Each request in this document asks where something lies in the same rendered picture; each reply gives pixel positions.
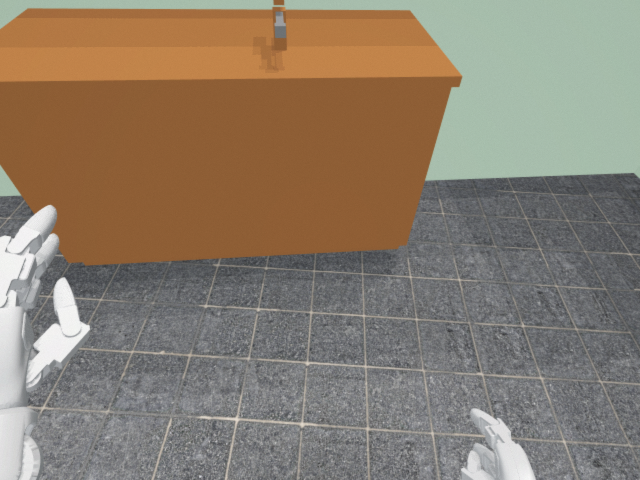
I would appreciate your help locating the right robot hand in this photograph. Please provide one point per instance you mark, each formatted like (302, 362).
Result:
(508, 462)

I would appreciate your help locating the left robot forearm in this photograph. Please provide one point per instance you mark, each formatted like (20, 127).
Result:
(21, 457)

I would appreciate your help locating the tap lever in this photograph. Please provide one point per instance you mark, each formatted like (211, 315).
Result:
(280, 26)

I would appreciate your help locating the left robot hand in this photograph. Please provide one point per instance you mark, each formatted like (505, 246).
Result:
(23, 260)

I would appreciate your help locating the counter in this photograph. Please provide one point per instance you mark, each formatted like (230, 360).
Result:
(188, 134)

